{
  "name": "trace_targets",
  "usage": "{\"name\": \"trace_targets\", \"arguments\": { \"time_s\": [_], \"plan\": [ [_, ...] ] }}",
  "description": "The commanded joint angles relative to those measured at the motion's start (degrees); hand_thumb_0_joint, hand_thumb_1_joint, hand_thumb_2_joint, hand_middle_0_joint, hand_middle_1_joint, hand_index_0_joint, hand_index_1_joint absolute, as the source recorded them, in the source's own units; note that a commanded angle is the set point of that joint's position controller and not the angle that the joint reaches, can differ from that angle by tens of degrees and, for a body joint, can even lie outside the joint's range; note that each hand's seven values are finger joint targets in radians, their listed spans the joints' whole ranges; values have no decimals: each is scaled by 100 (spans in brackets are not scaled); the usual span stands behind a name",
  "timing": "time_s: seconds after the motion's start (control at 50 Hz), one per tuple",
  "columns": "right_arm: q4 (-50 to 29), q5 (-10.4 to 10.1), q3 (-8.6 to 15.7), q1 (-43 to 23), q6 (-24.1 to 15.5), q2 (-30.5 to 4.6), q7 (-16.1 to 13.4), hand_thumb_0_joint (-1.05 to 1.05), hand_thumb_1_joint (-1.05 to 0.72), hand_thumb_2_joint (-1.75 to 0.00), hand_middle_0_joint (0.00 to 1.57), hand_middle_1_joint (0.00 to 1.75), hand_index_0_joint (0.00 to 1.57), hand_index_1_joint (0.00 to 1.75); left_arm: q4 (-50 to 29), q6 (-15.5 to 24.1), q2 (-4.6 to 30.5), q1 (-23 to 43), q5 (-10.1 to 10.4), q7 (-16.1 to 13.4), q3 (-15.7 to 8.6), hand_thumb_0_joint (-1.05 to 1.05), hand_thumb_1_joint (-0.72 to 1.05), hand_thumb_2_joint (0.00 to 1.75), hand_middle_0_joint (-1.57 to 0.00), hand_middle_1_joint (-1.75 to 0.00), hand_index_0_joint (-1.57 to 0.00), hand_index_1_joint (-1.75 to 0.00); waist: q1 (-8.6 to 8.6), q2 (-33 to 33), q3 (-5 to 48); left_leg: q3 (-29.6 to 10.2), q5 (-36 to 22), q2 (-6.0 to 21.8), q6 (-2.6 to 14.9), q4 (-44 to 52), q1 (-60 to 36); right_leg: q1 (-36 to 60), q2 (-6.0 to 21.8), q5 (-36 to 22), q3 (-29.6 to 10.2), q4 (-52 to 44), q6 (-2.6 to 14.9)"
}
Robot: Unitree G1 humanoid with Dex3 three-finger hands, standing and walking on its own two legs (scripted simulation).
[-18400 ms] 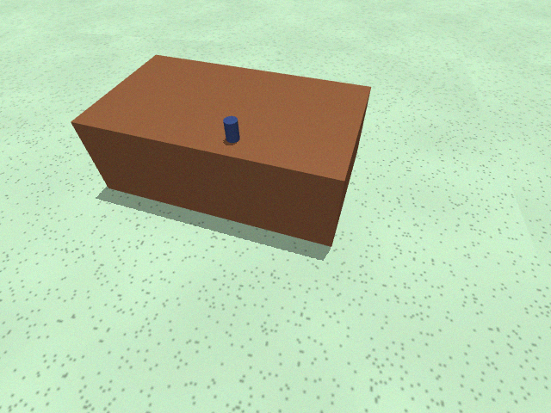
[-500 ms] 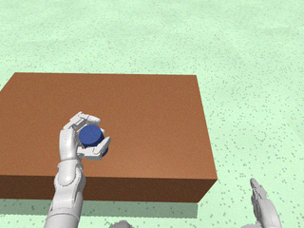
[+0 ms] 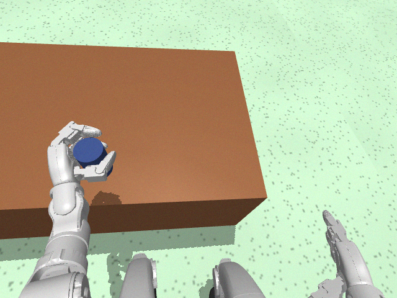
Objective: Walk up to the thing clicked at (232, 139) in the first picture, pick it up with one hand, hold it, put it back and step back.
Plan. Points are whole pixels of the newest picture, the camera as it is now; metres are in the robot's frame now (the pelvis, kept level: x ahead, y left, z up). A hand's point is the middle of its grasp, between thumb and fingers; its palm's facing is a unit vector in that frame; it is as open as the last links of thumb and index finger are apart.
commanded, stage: crouch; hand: left
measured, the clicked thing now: (94, 159) +0.40 +0.20 -0.03
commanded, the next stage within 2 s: lower in 0.52 s
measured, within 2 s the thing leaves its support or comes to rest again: rests again in 1.92 s
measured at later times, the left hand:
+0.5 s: hand (97, 154) +0.43 +0.21 -0.06, palm faces +0.23 -0.97 +0.00, open 8.1 cm
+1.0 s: hand (101, 161) +0.45 +0.22 -0.12, palm faces +0.25 -0.97 +0.00, open 8.0 cm
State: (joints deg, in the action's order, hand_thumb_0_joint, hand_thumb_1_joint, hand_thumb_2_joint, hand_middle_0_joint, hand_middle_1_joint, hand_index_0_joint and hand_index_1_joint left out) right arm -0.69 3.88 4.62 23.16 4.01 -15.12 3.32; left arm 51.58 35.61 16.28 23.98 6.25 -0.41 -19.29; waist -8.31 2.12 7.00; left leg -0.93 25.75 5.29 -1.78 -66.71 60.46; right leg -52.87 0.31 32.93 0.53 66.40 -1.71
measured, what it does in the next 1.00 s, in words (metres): lowers itself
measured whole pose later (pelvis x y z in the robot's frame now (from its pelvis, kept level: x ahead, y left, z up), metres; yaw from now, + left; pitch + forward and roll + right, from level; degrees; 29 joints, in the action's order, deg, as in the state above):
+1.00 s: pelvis -0.01 +0.01 -0.07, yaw -2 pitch +29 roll -5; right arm -16.7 4.7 5.0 25.0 2.5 -17.1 6.2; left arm 62.4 40.9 25.7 31.7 2.4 -0.5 -28.8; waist -16.5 2.0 9.8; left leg -4.2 30.8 5.9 -1.4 -84.8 83.4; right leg -73.8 -0.8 38.2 2.1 83.0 -2.2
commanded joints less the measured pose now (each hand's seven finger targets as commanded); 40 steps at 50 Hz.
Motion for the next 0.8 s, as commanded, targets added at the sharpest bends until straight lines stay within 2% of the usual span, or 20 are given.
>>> {"name": "trace_targets", "arguments": {
  "time_s": [0.0, 0.06, 0.1, 0.14, 0.22, 0.24, 0.26, 0.3, 0.36, 0.44, 0.46, 0.5, 0.52, 0.54, 0.58, 0.62, 0.66, 0.7, 0.74, 0.78],
  "plan": [
    [-944, 26, 516, 216, -251, -837, -11, 0, 57, -4, 5, 5, 5, 5, -996, 613, 1008, 1853, -71, -47, -222, 0, 38, 131, -130, -142, -134, -140, 4, -1010, 2460, -62, -1456, -259, 157, 504, -2184, 30, -184, -1880, 136, -677, 182],
    [-1299, 24, 608, 160, -268, -941, -5, 0, 56, -4, 5, 5, 5, 5, -885, 644, 1002, 1801, -87, -56, -246, 0, 38, 130, -131, -143, -135, -140, -139, -792, 2735, -88, -1567, -245, 207, 325, -2050, 104, -195, -2064, 104, -574, 140],
    [-1172, 38, 558, 258, -243, -922, 7, 0, 57, -4, 5, 5, 5, 5, -915, 683, 1155, 2016, -117, -48, -298, 0, 37, 130, -128, -141, -133, -139, -153, -1012, 2668, -109, -1558, -242, 187, 264, -1941, -91, -214, -2009, 144, -439, 176],
    [-1495, 17, 708, 69, -253, -1076, -10, 0, 57, -4, 5, 5, 5, 5, -1014, 711, 1312, 2069, -130, -58, -417, 0, 37, 128, -127, -140, -132, -137, -162, -940, 2825, -149, -1351, -228, 176, 268, -1996, -175, -239, -1793, 186, -391, 187],
    [-1476, 36, 486, 292, -244, -856, 25, 0, 56, -5, 5, 5, 5, 5, -760, 722, 1179, 2188, -134, -61, -388, 0, 36, 127, -128, -139, -132, -137, -254, -971, 2788, -185, -1317, -221, 187, 129, -1778, -348, -259, -1737, 201, -261, 191],
    [-1494, 20, 531, 284, -262, -878, 19, 0, 56, -5, 5, 5, 5, 5, -1050, 753, 1411, 2306, -138, -69, -490, 0, 36, 127, -128, -139, -132, -137, -224, -1046, 2881, -154, -1321, -244, 201, 63, -1728, -292, -238, -1790, 138, -236, 176],
    [-1455, 32, 628, 372, -244, -961, 8, 0, 56, -5, 5, 5, 5, 5, -724, 716, 1351, 2195, -145, -48, -470, 0, 35, 127, -127, -138, -131, -136, -316, -1017, 2831, -147, -1329, -243, 222, 9, -1660, -322, -233, -1831, 114, -244, 156],
    [-1596, 43, 578, 300, -264, -961, 23, 0, 56, -5, 5, 5, 5, 5, -741, 693, 1230, 2135, -186, -16, -383, 0, 34, 126, -125, -136, -129, -135, -300, -1019, 2958, -163, -1390, -241, 223, -52, -1621, -381, -239, -1870, 121, -162, 174],
    [-1721, 25, 622, 300, -245, -1006, 26, 0, 56, -5, 5, 5, 5, 5, -901, 722, 1488, 2274, -192, -47, -550, 0, 32, 125, -125, -137, -129, -135, -254, -1177, 2998, -199, -1389, -227, 183, -47, -1695, -481, -264, -1758, 182, -86, 210],
    [-1776, 28, 710, 336, -248, -1060, 32, 0, 56, -5, 5, 5, 5, 5, -737, 709, 1447, 2284, -196, -32, -563, 0, 33, 125, -125, -136, -129, -134, -353, -1337, 3005, -279, -1547, -179, 128, -108, -1825, -759, -296, -1698, 274, 97, 254],
    [-1817, 40, 674, 344, -227, -1012, 44, 0, 56, -5, 5, 5, 5, 5, -589, 694, 1333, 2240, -224, -36, -493, 0, 34, 125, -124, -136, -128, -134, -401, -1324, 2916, -292, -1553, -173, 123, -105, -1728, -776, -296, -1711, 289, 112, 259],
    [-1781, 32, 651, 414, -224, -1022, 48, 0, 56, -5, 5, 5, 5, 5, -845, 730, 1699, 2376, -248, -69, -687, 0, 33, 124, -123, -134, -126, -132, -360, -1350, 3009, -251, -1533, -196, 167, -200, -1632, -713, -288, -1789, 242, 120, 230],
    [-1912, 33, 628, 355, -245, -972, 46, 0, 55, -5, 5, 5, 5, 5, -748, 731, 1536, 2398, -234, -52, -606, 0, 31, 124, -124, -135, -128, -133, -442, -1301, 3012, -259, -1475, -193, 178, -244, -1576, -726, -286, -1778, 234, 137, 219],
    [-1998, 28, 683, 338, -243, -1040, 48, 0, 56, -5, 5, 5, 5, 5, -869, 743, 1657, 2446, -244, -70, -677, 0, 32, 124, -123, -135, -127, -133, -416, -1320, 3139, -246, -1496, -198, 188, -267, -1567, -663, -278, -1818, 212, 158, 220],
    [-1951, 35, 573, 404, -241, -917, 61, 0, 55, -5, 5, 5, 5, 5, -567, 715, 1486, 2369, -249, -39, -589, 0, 32, 124, -123, -134, -127, -133, -501, -1284, 2840, -227, -1218, -205, 209, -298, -1320, -789, -262, -1625, 143, 87, 192],
    [-2122, 21, 660, 300, -265, -1045, 38, 0, 55, -5, 5, 5, 5, 5, -418, 703, 1683, 2275, -241, -35, -729, 0, 32, 123, -126, -134, -127, -135, -491, -1150, 2905, -204, -1147, -225, 231, -343, -1165, -661, -254, -1635, 88, 66, 166],
    [-2246, 29, 514, 367, -283, -960, 66, 0, 55, -5, 5, 5, 5, 5, -425, 740, 1687, 2400, -266, -29, -703, 0, 32, 123, -127, -135, -129, -135, -539, -1189, 2938, -228, -1140, -228, 229, -405, -1117, -771, -263, -1608, 104, 143, 176],
    [-2221, 17, 692, 346, -307, -1074, 62, 0, 54, -5, 5, 5, 5, 5, -50, 755, 1809, 2221, -279, -31, -840, 0, 31, 124, -127, -136, -129, -136, -580, -1127, 2895, -220, -1199, -234, 265, -555, -970, -859, -253, -1661, 59, 213, 163],
    [-2382, 33, 599, 394, -357, -1046, 94, 0, 55, -5, 5, 5, 5, 5, -18, 835, 1706, 2245, -267, -19, -846, 0, 31, 124, -126, -135, -128, -135, -622, -1049, 2918, -266, -1244, -225, 264, -613, -889, -935, -281, -1690, 126, 318, 182],
    [-2345, 22, 647, 498, -378, -1059, 113, 0, 55, -5, 5, 5, 5, 5, -113, 918, 1929, 2468, -300, 10, -870, 0, 31, 125, -126, -135, -127, -135, -662, -1236, 2932, -241, -1219, -242, 269, -707, -846, -1055, -270, -1665, 81, 360, 173]
  ]
}}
